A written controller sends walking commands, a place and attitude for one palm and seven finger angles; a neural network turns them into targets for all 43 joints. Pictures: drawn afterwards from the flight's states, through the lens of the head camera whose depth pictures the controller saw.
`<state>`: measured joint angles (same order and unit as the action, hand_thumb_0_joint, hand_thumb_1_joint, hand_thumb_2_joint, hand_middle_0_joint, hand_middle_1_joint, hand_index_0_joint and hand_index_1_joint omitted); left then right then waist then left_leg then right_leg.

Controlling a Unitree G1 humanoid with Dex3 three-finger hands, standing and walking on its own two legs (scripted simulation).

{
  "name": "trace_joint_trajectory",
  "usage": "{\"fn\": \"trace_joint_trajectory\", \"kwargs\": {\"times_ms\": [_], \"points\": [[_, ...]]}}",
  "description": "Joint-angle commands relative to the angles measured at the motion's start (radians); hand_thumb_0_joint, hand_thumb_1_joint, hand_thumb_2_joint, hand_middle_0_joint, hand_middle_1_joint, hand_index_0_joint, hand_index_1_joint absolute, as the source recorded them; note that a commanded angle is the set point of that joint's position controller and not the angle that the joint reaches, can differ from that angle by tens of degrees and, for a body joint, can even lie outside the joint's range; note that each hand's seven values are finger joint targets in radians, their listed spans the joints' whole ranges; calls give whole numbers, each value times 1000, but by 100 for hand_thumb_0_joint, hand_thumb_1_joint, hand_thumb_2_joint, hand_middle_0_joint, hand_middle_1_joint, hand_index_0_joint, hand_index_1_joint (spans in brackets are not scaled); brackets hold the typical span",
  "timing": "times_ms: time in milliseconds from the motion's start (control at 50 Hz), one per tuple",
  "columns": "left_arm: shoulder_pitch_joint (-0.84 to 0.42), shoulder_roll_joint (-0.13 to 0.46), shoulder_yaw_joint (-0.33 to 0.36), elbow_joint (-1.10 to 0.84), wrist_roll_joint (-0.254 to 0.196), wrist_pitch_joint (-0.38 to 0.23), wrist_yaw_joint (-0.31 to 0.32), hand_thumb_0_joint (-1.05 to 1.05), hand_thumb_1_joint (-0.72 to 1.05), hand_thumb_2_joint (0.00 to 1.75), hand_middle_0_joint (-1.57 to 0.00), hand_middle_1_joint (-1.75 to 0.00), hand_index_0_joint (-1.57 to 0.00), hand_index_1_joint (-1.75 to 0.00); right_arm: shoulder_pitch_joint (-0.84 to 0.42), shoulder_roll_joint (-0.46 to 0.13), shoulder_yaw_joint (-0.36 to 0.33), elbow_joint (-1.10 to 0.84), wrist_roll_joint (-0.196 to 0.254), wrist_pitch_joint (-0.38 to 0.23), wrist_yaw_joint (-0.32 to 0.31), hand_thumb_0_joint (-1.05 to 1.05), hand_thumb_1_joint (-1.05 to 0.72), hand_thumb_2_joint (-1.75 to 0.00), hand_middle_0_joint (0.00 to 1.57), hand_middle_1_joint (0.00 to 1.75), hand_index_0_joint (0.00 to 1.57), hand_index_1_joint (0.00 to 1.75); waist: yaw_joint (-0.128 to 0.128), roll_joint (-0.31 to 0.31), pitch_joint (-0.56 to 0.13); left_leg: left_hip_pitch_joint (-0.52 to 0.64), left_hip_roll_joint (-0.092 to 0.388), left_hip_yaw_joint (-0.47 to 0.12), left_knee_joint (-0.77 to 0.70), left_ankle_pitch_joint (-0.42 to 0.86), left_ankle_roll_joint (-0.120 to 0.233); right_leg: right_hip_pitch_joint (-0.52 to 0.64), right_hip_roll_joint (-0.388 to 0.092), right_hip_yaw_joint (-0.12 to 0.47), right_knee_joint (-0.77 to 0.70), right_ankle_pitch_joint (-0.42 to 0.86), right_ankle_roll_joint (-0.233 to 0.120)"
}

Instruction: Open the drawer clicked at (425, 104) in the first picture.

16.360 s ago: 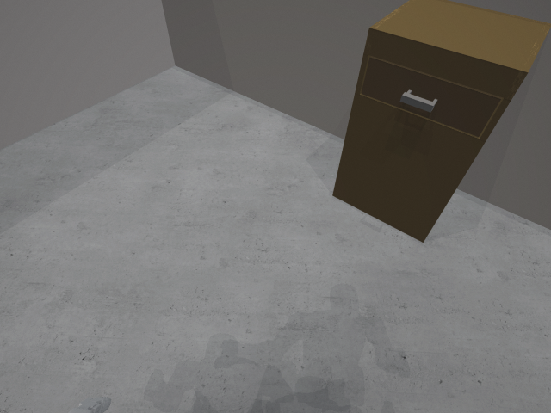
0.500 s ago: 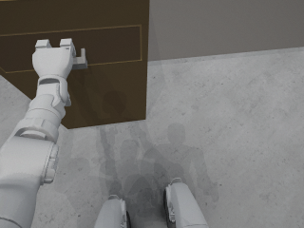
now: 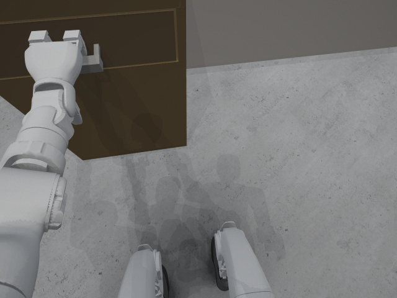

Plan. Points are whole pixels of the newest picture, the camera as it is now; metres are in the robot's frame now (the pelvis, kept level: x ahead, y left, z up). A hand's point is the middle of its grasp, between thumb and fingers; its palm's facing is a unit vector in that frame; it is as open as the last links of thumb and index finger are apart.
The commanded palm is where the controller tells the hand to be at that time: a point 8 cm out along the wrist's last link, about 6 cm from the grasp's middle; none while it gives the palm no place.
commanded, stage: lift the fingers back up to retry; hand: left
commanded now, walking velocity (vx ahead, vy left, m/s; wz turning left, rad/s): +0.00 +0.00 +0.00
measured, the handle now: (75, 58) +0.62 +0.18 +0.01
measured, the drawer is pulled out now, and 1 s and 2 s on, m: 0.00 0.00 0.00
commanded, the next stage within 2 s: re-aim the fingers above the handle in 0.86 s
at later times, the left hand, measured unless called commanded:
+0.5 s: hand (64, 72) +0.56 +0.19 +0.04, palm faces -0.03 +0.00 -1.00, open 13.8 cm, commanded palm +0.54 +0.19 +0.10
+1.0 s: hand (60, 65) +0.56 +0.19 +0.06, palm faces -0.04 -0.01 -1.00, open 13.8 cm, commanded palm +0.54 +0.19 +0.12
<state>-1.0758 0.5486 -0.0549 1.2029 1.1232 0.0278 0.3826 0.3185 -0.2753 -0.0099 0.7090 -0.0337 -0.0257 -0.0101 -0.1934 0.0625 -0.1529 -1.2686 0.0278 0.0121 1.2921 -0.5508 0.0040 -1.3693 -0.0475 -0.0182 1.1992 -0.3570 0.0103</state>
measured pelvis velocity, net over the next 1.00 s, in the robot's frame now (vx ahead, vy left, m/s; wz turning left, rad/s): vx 0.06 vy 0.01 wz -0.02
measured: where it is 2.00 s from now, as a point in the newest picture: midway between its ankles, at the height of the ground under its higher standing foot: (192, 288)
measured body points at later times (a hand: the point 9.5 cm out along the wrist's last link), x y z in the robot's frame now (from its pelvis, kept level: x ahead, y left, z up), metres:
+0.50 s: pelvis +0.02 +0.00 +0.04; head +0.18 -0.01 +0.46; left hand +0.55 +0.19 +0.10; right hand +0.01 -0.27 -0.09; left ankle +0.02 +0.12 -0.61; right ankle +0.09 -0.13 -0.61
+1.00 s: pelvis +0.06 +0.01 +0.07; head +0.19 +0.00 +0.50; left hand +0.55 +0.18 +0.12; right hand +0.07 -0.27 -0.06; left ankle +0.02 +0.12 -0.61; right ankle +0.10 -0.13 -0.61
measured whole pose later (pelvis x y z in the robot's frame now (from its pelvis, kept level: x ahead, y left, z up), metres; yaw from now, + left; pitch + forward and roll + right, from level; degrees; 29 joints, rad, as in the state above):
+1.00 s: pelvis +0.06 +0.01 +0.07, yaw -1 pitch +24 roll -1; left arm -0.83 0.40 -0.04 1.11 1.13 -0.01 0.46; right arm 0.32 -0.26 -0.07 0.74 -0.06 0.04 0.01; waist -0.13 0.06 -0.15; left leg -0.85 0.03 0.03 0.93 -0.50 0.01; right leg -0.96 -0.04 -0.02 0.87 -0.33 0.02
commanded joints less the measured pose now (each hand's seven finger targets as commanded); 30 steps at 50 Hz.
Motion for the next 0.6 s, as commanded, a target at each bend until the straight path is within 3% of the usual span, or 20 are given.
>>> {"fn": "trace_joint_trajectory", "kwargs": {"times_ms": [0,40,60,120,220,240,260,280,300,320,340,400,420,440,500,540,580], "points": [[-311,171,27,-85,-9,-10,-10,0,-50,30,-30,-120,-30,-120,201,-175,-57,-30,1,-16,-9,0,-90,-90,20,30,20,30,-41,-12,-468,125,-45,-5,-192,102,43,447,60,-13,-144,6,-25],[-319,168,21,-71,-5,-10,-6,0,-50,30,-30,-120,-30,-120,198,-176,-56,-23,1,-18,-13,0,-90,-90,20,30,20,30,-51,-26,-448,116,-42,-8,-193,93,44,431,58,-15,-145,-2,-24],[-333,157,13,-73,-7,-8,-5,0,-50,30,-30,-120,-30,-120,203,-176,-58,-23,2,-19,-10,0,-90,-90,20,30,20,30,-52,-1,-444,121,-43,-8,-193,84,42,416,60,-14,-147,-14,-26],[-397,217,56,-149,-15,-11,3,0,-50,30,-30,-120,-30,-120,207,-177,-62,-25,-2,-19,-10,0,-90,-90,20,30,20,30,-44,12,-537,168,-45,-9,-199,121,44,477,61,-8,-152,24,-24],[-405,240,71,-214,-16,-16,-1,0,-50,30,-30,-120,-30,-120,217,-169,-65,-23,-1,-13,-11,0,-90,-90,20,30,20,30,-29,38,-602,262,-46,-15,-234,199,41,552,65,-7,-182,101,-23],[-393,221,56,-212,-16,-18,2,0,-50,30,-30,-120,-30,-120,215,-162,-65,-20,-2,-15,-12,0,-90,-90,20,30,20,30,-27,57,-591,267,-47,-14,-243,201,41,559,63,-7,-193,104,-21],[-404,252,82,-240,-19,-26,5,0,-50,30,-30,-120,-30,-120,222,-167,-66,-16,-2,-13,-10,0,-90,-90,20,30,20,30,-18,64,-597,292,-44,-17,-252,212,39,566,65,-7,-200,111,-23],[-386,234,71,-231,-12,-29,9,0,-50,30,-30,-120,-30,-120,218,-164,-67,-15,-4,-11,-13,0,-90,-90,20,30,20,30,-19,45,-585,309,-46,-20,-264,224,39,573,65,-10,-211,118,-23],[-395,223,69,-258,-20,-36,14,0,-50,30,-30,-120,-30,-120,222,-162,-69,-17,-5,-12,-10,0,-90,-90,20,30,20,30,-16,74,-590,338,-45,-20,-276,243,37,580,67,-11,-220,133,-23],[-409,240,89,-281,-21,-48,23,0,-50,30,-30,-120,-30,-120,220,-162,-73,-11,-7,-11,-8,0,-90,-90,20,30,20,30,-16,60,-607,363,-45,-21,-278,263,37,591,68,-9,-227,150,-23],[-377,247,99,-263,-21,-52,31,0,-50,30,-30,-120,-30,-120,221,-162,-72,-6,-10,-10,-11,0,-90,-90,20,30,20,30,-9,40,-597,354,-46,-18,-283,277,40,620,66,-7,-236,170,-22],[-369,250,111,-287,-13,-58,63,0,-50,30,-30,-120,-30,-120,222,-164,-76,0,-12,-2,-5,0,-90,-90,20,30,20,30,7,68,-590,416,-46,-22,-319,311,32,630,69,-12,-261,186,-26],[-365,232,105,-283,-13,-56,73,0,-50,30,-30,-120,-30,-120,216,-162,-79,4,-14,2,-3,0,-90,-90,20,30,20,30,4,57,-589,437,-47,-21,-325,334,32,638,71,-12,-269,206,-27],[-339,213,93,-254,-9,-48,83,0,-50,30,-30,-120,-30,-120,213,-160,-79,10,-15,4,-4,0,-90,-90,20,30,20,30,4,49,-543,438,-47,-17,-336,348,32,642,69,-14,-284,220,-26],[-318,166,65,-257,-17,-24,93,0,-50,30,-30,-120,-30,-120,213,-159,-83,9,-14,16,5,0,-90,-90,20,30,20,30,13,68,-542,506,-47,-13,-379,389,25,677,74,-21,-318,251,-28],[-276,166,70,-234,-24,-10,85,0,-50,30,-30,-120,-30,-120,206,-159,-84,10,-13,27,5,0,-90,-90,20,30,20,30,24,44,-523,526,-48,-4,-400,414,26,723,74,-18,-341,283,-27],[-274,142,47,-228,-26,-2,73,0,-50,30,-30,-120,-30,-120,200,-159,-84,8,-7,36,1,0,-90,-90,20,30,20,30,18,10,-489,536,-48,-2,-429,411,27,748,76,-18,-368,289,-27]]}}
